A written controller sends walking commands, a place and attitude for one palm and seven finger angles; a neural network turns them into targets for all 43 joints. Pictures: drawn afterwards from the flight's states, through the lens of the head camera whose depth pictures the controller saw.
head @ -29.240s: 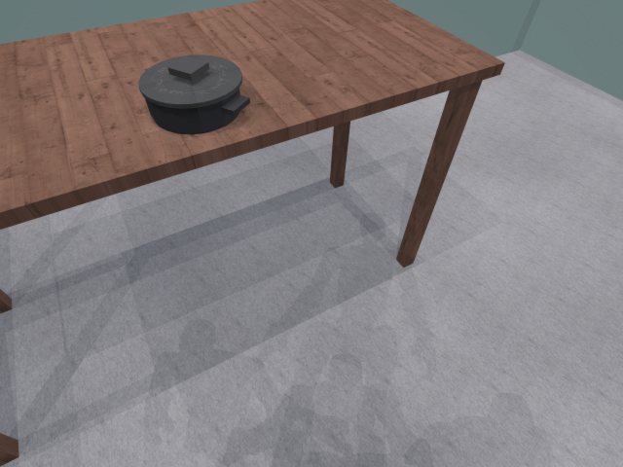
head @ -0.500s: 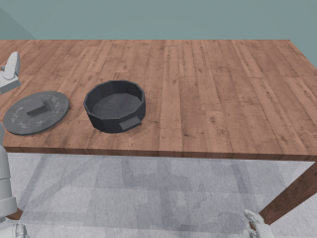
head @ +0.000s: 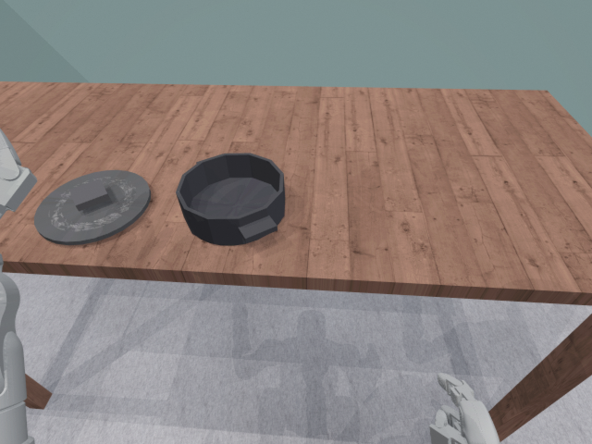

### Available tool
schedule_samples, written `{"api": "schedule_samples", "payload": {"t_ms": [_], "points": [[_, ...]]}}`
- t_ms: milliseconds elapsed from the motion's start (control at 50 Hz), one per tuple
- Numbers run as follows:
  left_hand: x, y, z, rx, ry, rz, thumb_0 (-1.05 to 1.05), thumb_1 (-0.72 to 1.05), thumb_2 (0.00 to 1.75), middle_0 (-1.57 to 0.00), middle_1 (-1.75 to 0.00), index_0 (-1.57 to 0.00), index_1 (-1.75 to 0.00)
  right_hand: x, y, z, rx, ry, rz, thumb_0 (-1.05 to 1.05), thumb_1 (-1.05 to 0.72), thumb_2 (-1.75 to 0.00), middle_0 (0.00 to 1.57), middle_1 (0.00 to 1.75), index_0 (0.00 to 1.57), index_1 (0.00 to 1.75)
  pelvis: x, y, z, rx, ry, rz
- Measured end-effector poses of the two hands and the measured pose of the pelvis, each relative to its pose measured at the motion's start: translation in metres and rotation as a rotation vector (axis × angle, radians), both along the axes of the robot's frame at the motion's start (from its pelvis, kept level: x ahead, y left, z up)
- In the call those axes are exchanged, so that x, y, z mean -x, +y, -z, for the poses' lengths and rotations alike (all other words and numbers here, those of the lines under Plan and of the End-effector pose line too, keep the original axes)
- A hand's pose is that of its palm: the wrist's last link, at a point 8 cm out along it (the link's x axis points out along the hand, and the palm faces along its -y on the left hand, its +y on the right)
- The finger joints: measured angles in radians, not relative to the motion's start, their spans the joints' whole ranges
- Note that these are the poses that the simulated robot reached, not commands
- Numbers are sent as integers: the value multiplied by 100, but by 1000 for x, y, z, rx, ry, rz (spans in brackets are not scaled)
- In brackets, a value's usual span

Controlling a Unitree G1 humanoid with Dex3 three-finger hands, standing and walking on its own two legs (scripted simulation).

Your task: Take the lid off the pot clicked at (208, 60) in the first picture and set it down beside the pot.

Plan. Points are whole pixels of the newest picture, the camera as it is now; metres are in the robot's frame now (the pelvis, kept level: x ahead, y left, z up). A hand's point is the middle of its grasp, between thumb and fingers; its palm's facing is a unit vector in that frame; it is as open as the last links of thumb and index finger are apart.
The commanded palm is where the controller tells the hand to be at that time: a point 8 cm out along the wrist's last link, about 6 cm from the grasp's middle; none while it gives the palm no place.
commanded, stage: draw the hand back to the body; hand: left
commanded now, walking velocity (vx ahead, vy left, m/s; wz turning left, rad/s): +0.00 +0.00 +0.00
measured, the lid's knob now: (89, 194) +0.44 +0.42 +0.09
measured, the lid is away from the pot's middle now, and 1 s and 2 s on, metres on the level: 0.25 0.25 0.25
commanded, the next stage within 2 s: step back with the hand held close in 0.62 s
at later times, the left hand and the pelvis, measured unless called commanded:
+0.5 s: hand out of the picture +0.18 +0.26 +0.28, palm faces +0.51 -0.82 -0.27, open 7.4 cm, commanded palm +0.12 +0.30 +0.28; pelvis -0.01 +0.02 +0.00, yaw +0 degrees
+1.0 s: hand (10, 255) +0.18 +0.25 +0.26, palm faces +0.45 -0.78 -0.44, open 7.4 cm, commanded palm +0.11 +0.31 +0.28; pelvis -0.02 +0.03 -0.01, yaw +0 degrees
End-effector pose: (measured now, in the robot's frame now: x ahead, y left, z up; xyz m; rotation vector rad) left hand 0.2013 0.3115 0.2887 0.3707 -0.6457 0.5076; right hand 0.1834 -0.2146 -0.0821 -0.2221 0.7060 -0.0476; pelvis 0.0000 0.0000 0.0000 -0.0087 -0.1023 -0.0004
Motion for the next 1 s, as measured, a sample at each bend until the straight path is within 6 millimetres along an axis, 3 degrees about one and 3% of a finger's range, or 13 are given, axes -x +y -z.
{"api": "schedule_samples", "payload": {"t_ms": [580, 740, 860, 1000], "points": [[75, -16, 7, -131, 7, 39, 1, 89, 90, -21, -31, -21, -30, -1, 33, -10, -4, -52, -52, 1, -90, -90, 20, 30, 20, 30, 7, 18, 1, 7, -22, -9], [78, -16, 7, -121, -3, 33, 1, 89, 90, -20, -31, -21, -30, -1, 38, -10, -8, -57, -65, 1, -90, -90, 20, 30, 20, 30, 9, 18, 1, 7, -24, -11], [75, -13, -9, -247, -63, 8, 1, 89, 90, -20, -31, -21, -30, 3, 30, -11, -4, -26, -40, 1, -90, -90, 20, 30, 20, 30, 14, 20, 3, 23, 44, -18], [64, -16, 15, -286, 79, 101, 1, 89, 90, -20, -31, -21, -30, 27, 10, -9, 35, 29, 72, 1, -90, -90, 20, 30, 20, 30, 23, 32, 5, 19, 95, -3]]}}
